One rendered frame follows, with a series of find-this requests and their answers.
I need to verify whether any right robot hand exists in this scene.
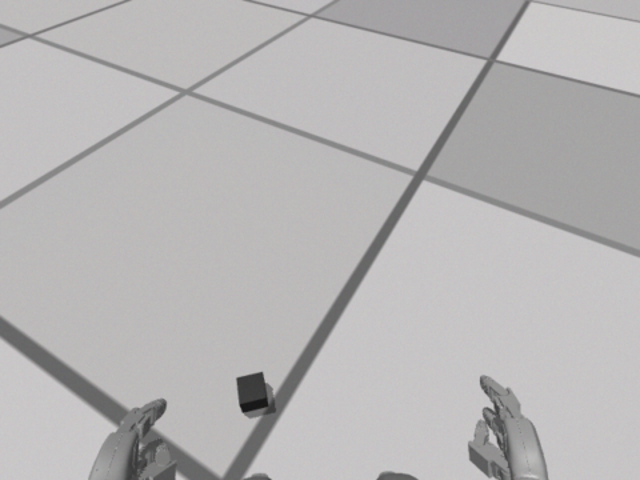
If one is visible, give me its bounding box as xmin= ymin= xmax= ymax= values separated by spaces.
xmin=468 ymin=375 xmax=548 ymax=480

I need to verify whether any left robot hand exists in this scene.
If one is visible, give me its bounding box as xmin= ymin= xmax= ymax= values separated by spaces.
xmin=88 ymin=399 xmax=176 ymax=480

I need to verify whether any cube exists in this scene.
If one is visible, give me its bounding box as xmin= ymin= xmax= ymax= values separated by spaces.
xmin=236 ymin=372 xmax=269 ymax=413

